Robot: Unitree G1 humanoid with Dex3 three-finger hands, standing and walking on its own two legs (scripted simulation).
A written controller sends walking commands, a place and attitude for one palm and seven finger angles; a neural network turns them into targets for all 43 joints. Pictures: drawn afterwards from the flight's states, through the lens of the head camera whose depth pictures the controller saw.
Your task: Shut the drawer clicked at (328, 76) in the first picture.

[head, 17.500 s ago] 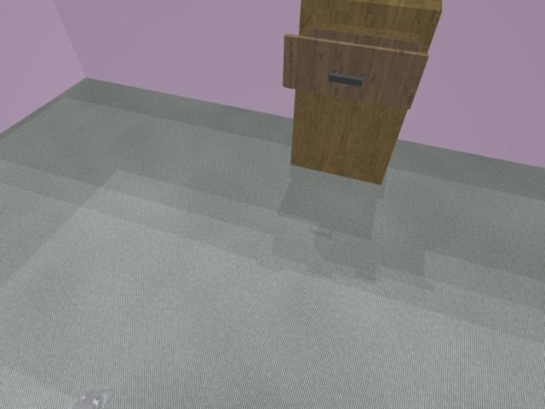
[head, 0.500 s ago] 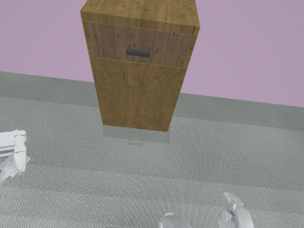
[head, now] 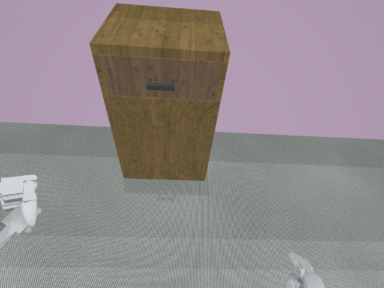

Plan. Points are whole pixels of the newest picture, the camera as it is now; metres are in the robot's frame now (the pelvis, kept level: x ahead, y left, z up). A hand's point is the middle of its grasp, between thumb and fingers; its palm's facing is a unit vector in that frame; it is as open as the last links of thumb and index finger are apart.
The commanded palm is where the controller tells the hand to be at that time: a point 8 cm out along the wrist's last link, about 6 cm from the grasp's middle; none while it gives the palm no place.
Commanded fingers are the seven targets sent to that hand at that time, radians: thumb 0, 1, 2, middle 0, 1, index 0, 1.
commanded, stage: stop stepping back and stand still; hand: left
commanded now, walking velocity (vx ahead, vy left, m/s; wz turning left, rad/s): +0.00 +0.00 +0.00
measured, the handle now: (161, 83) +0.85 +0.15 -0.05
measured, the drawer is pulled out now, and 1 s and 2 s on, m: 0.00 0.00 0.00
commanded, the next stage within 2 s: let the arm hang, fingers relaxed in 0.06 s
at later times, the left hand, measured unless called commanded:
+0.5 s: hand out of the picture +0.04 +0.20 -0.17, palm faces +0.00 -0.98 -0.21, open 3.3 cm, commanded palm none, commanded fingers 0.00 0.90 0.90 -0.68 -0.82 -0.68 -0.82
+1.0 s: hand out of the picture +0.02 +0.23 -0.16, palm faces +0.00 -0.96 -0.28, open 7.1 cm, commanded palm none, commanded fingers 0.00 0.90 0.90 -0.20 -0.30 -0.20 -0.30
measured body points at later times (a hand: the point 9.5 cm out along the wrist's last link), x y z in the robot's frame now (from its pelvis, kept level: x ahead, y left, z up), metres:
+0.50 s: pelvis -0.02 +0.01 +0.00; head +0.00 +0.03 +0.45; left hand +0.04 +0.25 -0.16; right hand +0.05 -0.26 -0.13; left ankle +0.01 +0.11 -0.74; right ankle +0.01 -0.11 -0.74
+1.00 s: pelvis -0.01 +0.01 +0.01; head -0.01 +0.00 +0.46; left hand +0.02 +0.28 -0.14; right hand +0.01 -0.23 -0.15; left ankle +0.01 +0.11 -0.74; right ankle +0.01 -0.11 -0.74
